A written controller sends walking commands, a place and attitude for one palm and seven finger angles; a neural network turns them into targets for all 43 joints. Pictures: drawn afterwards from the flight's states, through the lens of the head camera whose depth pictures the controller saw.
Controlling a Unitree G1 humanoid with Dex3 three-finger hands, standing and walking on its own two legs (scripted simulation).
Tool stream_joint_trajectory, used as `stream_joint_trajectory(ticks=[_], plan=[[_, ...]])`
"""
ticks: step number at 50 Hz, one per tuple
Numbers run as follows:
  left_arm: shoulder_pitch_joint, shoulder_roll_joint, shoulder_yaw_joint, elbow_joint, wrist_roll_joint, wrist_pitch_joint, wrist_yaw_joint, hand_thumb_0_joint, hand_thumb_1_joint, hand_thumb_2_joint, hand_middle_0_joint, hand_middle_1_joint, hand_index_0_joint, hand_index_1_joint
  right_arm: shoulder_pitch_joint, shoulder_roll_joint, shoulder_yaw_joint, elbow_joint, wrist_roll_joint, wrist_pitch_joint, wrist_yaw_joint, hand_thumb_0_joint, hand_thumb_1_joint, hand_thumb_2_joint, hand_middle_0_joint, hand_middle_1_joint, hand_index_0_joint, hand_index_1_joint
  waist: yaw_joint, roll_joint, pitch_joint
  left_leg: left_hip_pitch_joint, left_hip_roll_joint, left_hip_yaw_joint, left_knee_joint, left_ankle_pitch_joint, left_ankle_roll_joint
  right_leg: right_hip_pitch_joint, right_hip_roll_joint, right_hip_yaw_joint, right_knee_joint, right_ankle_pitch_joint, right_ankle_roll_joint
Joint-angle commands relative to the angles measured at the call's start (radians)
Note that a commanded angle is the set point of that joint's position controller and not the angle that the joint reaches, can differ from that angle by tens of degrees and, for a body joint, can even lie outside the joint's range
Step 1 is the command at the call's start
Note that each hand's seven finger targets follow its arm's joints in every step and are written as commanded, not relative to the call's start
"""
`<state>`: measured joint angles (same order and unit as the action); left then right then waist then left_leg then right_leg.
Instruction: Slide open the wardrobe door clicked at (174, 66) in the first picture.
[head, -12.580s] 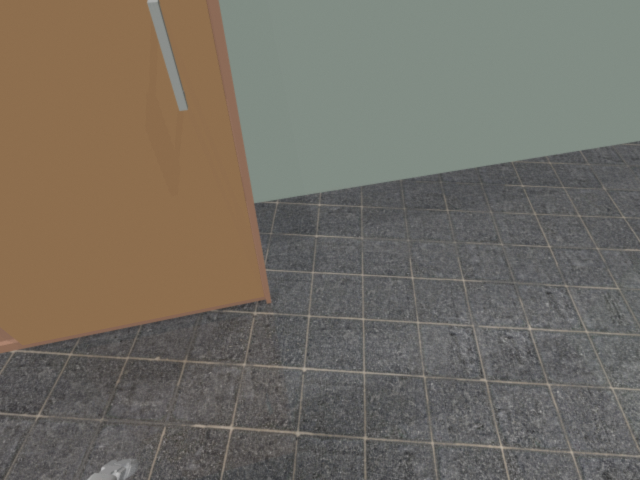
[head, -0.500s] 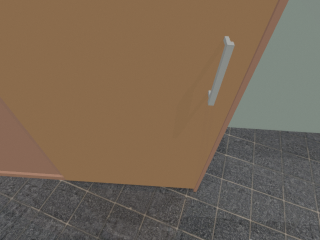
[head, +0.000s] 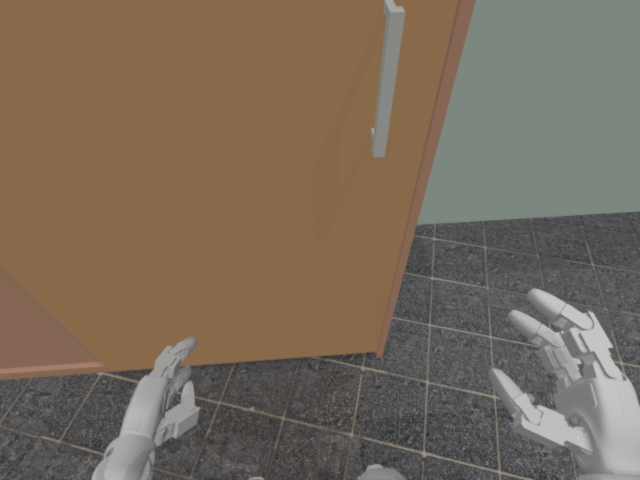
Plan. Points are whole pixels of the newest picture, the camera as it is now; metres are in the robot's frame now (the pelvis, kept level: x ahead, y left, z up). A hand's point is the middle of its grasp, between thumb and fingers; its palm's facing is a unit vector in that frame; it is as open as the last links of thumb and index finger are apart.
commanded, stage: raise the hand with hooked fingers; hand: right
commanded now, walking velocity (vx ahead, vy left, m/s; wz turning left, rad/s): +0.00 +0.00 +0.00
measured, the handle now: (383, 85) +0.56 -0.09 +0.22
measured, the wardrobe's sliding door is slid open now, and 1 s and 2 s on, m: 0.00 0.00 0.00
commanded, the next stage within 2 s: move the hooked fingers beside the handle in 1.50 s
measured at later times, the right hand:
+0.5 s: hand (554, 312) +0.25 -0.23 +0.14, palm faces -0.04 +1.00 -0.07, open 12.6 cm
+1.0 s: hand out of the picture +0.29 -0.29 +0.25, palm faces +0.08 +0.99 -0.08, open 14.0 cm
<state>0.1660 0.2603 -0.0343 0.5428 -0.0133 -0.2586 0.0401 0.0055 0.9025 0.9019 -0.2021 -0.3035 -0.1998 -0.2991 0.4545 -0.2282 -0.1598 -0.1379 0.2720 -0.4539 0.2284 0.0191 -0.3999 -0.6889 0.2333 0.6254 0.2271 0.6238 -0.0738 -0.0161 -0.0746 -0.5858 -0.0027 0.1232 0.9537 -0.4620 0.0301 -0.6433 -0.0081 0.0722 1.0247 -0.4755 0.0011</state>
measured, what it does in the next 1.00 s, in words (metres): rises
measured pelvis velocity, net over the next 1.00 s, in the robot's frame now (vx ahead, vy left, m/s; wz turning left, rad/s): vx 0.02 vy -0.01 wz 0.02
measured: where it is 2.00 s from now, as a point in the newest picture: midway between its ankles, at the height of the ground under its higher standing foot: outside the picture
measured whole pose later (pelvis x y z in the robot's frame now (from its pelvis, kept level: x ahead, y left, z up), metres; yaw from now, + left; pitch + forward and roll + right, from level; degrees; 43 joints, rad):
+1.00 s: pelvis +0.02 -0.01 +0.05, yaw +1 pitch -4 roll +1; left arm 0.21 0.25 -0.12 0.64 -0.06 -0.26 0.11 0.01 0.90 0.90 -0.21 -0.30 -0.20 -0.30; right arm -0.14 -0.47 -0.46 0.09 0.33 0.15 0.42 -0.01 0.50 -0.30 0.31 1.20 0.30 1.20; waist -0.07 -0.04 -0.02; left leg -0.17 0.00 0.07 0.52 -0.28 0.01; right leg -0.21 0.00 0.02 0.57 -0.30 -0.02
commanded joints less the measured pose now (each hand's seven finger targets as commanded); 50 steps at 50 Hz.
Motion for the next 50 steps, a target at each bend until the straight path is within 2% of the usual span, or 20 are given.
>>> stream_joint_trajectory(ticks=[1, 4, 6, 7, 9, 11, 13, 16, 20, 21, 24, 26, 29, 33, 36, 37, 40, 42, 45, 50], plan=[[0.001, 0.136, 0.043, -0.108, -0.031, -0.060, 0.046, 0.000, 0.900, 0.900, -0.200, -0.300, -0.200, -0.300, -0.238, -0.165, 0.013, -0.028, -0.018, 0.113, 0.123, 0.000, -0.177, -0.590, 0.252, 0.765, 0.252, 0.765, 0.130, 0.011, -0.014, -0.005, -0.011, -0.107, -0.266, -0.002, -0.010, 0.060, 0.005, 0.001, -0.240, 0.024, -0.038], [-0.050, 0.117, 0.039, -0.148, -0.040, -0.038, 0.059, 0.000, 0.900, 0.900, -0.200, -0.300, -0.200, -0.300, -0.175, -0.254, -0.155, -0.007, 0.022, 0.281, 0.123, 0.000, -0.107, -0.560, 0.257, 0.810, 0.257, 0.810, 0.034, 0.036, -0.129, 0.134, 0.021, -0.127, -0.316, -0.027, -0.015, 0.088, 0.017, -0.026, -0.292, 0.067, -0.028], [-0.081, 0.094, 0.030, -0.161, -0.032, -0.028, 0.060, 0.000, 0.900, 0.900, -0.200, -0.300, -0.200, -0.300, -0.143, -0.281, -0.264, -0.041, 0.081, 0.334, 0.080, 0.000, -0.060, -0.540, 0.260, 0.840, 0.260, 0.840, -0.016, 0.035, -0.190, 0.235, 0.022, -0.114, -0.309, 0.046, -0.011, 0.117, 0.019, -0.030, -0.311, 0.146, -0.019], [-0.082, 0.081, 0.022, -0.168, -0.032, -0.030, 0.055, 0.000, 0.900, 0.900, -0.200, -0.300, -0.200, -0.300, -0.162, -0.270, -0.283, -0.111, 0.106, 0.331, 0.054, 0.000, -0.037, -0.530, 0.262, 0.855, 0.262, 0.855, -0.022, 0.012, -0.204, 0.248, 0.021, -0.102, -0.302, 0.087, -0.009, 0.136, 0.016, -0.033, -0.320, 0.179, -0.015], [-0.069, 0.068, 0.022, -0.157, -0.028, -0.049, 0.045, 0.000, 0.900, 0.900, -0.200, -0.300, -0.200, -0.300, -0.187, -0.259, -0.316, -0.198, 0.126, 0.289, -0.006, 0.000, 0.010, -0.510, 0.265, 0.885, 0.265, 0.885, -0.020, -0.021, -0.189, 0.251, 0.009, -0.077, -0.293, 0.156, -0.004, 0.164, 0.007, -0.033, -0.341, 0.224, -0.009], [-0.043, 0.077, 0.024, -0.140, -0.021, -0.074, 0.034, 0.000, 0.900, 0.900, -0.200, -0.300, -0.200, -0.300, -0.220, -0.249, -0.282, -0.245, 0.106, 0.228, -0.033, 0.000, 0.057, -0.490, 0.268, 0.915, 0.268, 0.915, 0.002, -0.009, -0.154, 0.232, -0.004, -0.068, -0.290, 0.182, -0.001, 0.177, -0.003, -0.026, -0.354, 0.245, -0.010], [-0.011, 0.096, 0.030, -0.113, -0.022, -0.096, 0.025, 0.000, 0.900, 0.900, -0.200, -0.300, -0.200, -0.300, -0.247, -0.208, -0.201, -0.217, 0.072, 0.190, -0.020, 0.000, 0.103, -0.470, 0.272, 0.945, 0.272, 0.945, 0.045, -0.047, -0.110, 0.181, -0.009, -0.067, -0.296, 0.183, -0.005, 0.208, -0.006, -0.032, -0.359, 0.231, -0.014], [0.001, 0.125, 0.033, -0.090, -0.029, -0.119, 0.034, 0.000, 0.900, 0.900, -0.200, -0.300, -0.200, -0.300, -0.321, -0.179, -0.110, -0.151, 0.053, 0.209, 0.050, 0.000, 0.173, -0.440, 0.277, 0.990, 0.277, 0.990, 0.085, -0.063, -0.049, 0.159, -0.003, -0.080, -0.331, 0.162, -0.009, 0.223, -0.005, -0.028, -0.366, 0.187, -0.026], [-0.003, 0.146, 0.039, -0.078, -0.045, -0.136, 0.069, 0.000, 0.900, 0.900, -0.200, -0.300, -0.200, -0.300, -0.393, -0.298, -0.202, -0.095, 0.067, 0.296, 0.118, 0.000, 0.267, -0.400, 0.283, 1.050, 0.283, 1.050, 0.054, -0.015, -0.065, 0.213, 0.007, -0.089, -0.389, 0.105, -0.012, 0.251, -0.001, -0.016, -0.416, 0.144, -0.030], [-0.010, 0.149, 0.037, -0.074, -0.044, -0.136, 0.075, 0.000, 0.900, 0.900, -0.200, -0.300, -0.200, -0.300, -0.409, -0.343, -0.247, -0.099, 0.071, 0.311, 0.118, 0.000, 0.290, -0.390, 0.285, 1.065, 0.285, 1.065, 0.041, -0.034, -0.069, 0.239, 0.006, -0.087, -0.391, 0.132, -0.008, 0.268, -0.001, -0.017, -0.424, 0.173, -0.030], [-0.030, 0.130, 0.026, -0.083, -0.039, -0.138, 0.079, 0.000, 0.900, 0.900, -0.200, -0.300, -0.200, -0.300, -0.474, -0.381, -0.328, -0.166, 0.095, 0.316, 0.098, 0.000, 0.360, -0.360, 0.290, 1.110, 0.290, 1.110, 0.015, -0.070, -0.129, 0.303, 0.003, -0.066, -0.381, 0.236, -0.002, 0.343, 0.001, -0.013, -0.453, 0.265, -0.022], [-0.034, 0.125, 0.019, -0.076, -0.035, -0.137, 0.076, 0.000, 0.900, 0.900, -0.200, -0.300, -0.200, -0.300, -0.507, -0.401, -0.365, -0.167, 0.108, 0.314, 0.082, 0.000, 0.407, -0.340, 0.293, 1.140, 0.293, 1.140, 0.005, -0.074, -0.120, 0.333, -0.005, -0.061, -0.387, 0.280, 0.001, 0.362, 0.001, -0.014, -0.464, 0.308, -0.015], [-0.039, 0.120, 0.011, -0.068, -0.037, -0.137, 0.069, 0.000, 0.900, 0.900, -0.200, -0.300, -0.200, -0.300, -0.534, -0.344, -0.321, -0.112, 0.111, 0.339, 0.091, 0.000, 0.477, -0.310, 0.298, 1.185, 0.298, 1.185, 0.012, -0.126, -0.082, 0.331, -0.007, -0.055, -0.395, 0.344, 0.003, 0.397, 0.000, -0.019, -0.482, 0.352, -0.005], [-0.035, 0.132, 0.006, -0.061, -0.050, -0.113, 0.076, 0.000, 0.900, 0.900, -0.200, -0.300, -0.200, -0.300, -0.600, -0.324, -0.254, 0.006, 0.089, 0.457, 0.155, 0.000, 0.500, -0.300, 0.300, 1.200, 0.300, 1.200, 0.030, -0.080, 0.001, 0.315, -0.005, -0.061, -0.434, 0.331, -0.003, 0.389, -0.004, -0.018, -0.513, 0.313, -0.013], [-0.049, 0.134, 0.001, -0.078, -0.053, -0.090, 0.083, 0.000, 0.900, 0.900, -0.200, -0.300, -0.200, -0.300, -0.665, -0.378, -0.278, 0.015, 0.075, 0.532, 0.180, 0.000, 0.500, -0.300, 0.300, 1.200, 0.300, 1.200, 0.025, -0.037, -0.009, 0.336, -0.004, -0.066, -0.460, 0.319, -0.004, 0.406, -0.002, -0.013, -0.527, 0.306, -0.023], [-0.060, 0.132, -0.001, -0.084, -0.054, -0.084, 0.084, 0.000, 0.900, 0.900, -0.200, -0.300, -0.200, -0.300, -0.716, -0.407, -0.298, -0.025, 0.073, 0.539, 0.182, 0.000, 0.500, -0.300, 0.300, 1.200, 0.300, 1.200, 0.024, -0.056, -0.050, 0.350, -0.001, -0.068, -0.462, 0.329, -0.003, 0.431, 0.001, -0.014, -0.528, 0.319, -0.023], [-0.084, 0.116, -0.010, -0.097, -0.047, -0.078, 0.085, 0.000, 0.900, 0.900, -0.200, -0.300, -0.200, -0.300, -0.814, -0.486, -0.383, -0.108, 0.083, 0.523, 0.174, 0.000, 0.500, -0.300, 0.300, 1.200, 0.300, 1.200, 0.012, -0.064, -0.148, 0.401, -0.005, -0.066, -0.464, 0.373, 0.001, 0.498, 0.005, -0.007, -0.532, 0.382, -0.019], [-0.093, 0.109, -0.019, -0.093, -0.043, -0.076, 0.082, 0.000, 0.900, 0.900, -0.200, -0.300, -0.200, -0.300, -0.846, -0.520, -0.422, -0.117, 0.094, 0.501, 0.165, 0.000, 0.500, -0.300, 0.300, 1.200, 0.300, 1.200, 0.009, -0.097, -0.166, 0.420, -0.008, -0.068, -0.475, 0.388, 0.004, 0.515, 0.008, -0.011, -0.535, 0.399, -0.016], [-0.089, 0.107, -0.023, -0.074, -0.049, -0.070, 0.085, 0.000, 0.900, 0.900, -0.200, -0.300, -0.200, -0.300, -0.872, -0.503, -0.409, -0.029, 0.096, 0.503, 0.173, 0.000, 0.500, -0.300, 0.300, 1.200, 0.300, 1.200, 0.018, -0.112, -0.111, 0.406, -0.008, -0.063, -0.495, 0.377, 0.005, 0.512, 0.007, -0.013, -0.555, 0.379, -0.014], [-0.085, 0.130, -0.020, -0.063, -0.065, -0.046, 0.092, 0.000, 0.900, 0.900, -0.200, -0.300, -0.200, -0.300, -0.920, -0.497, -0.345, 0.158, 0.066, 0.623, 0.220, 0.000, 0.500, -0.300, 0.300, 1.200, 0.300, 1.200, 0.032, -0.082, -0.024, 0.369, 0.004, -0.069, -0.531, 0.311, 0.001, 0.471, 0.004, -0.008, -0.586, 0.304, -0.022]])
